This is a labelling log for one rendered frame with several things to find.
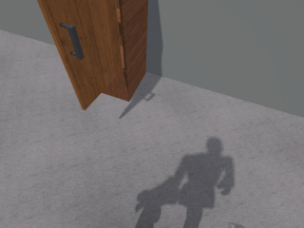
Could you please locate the handle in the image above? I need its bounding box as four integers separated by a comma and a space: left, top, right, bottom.
60, 23, 85, 60

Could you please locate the cupboard door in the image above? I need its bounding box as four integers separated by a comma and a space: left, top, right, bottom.
37, 0, 123, 110

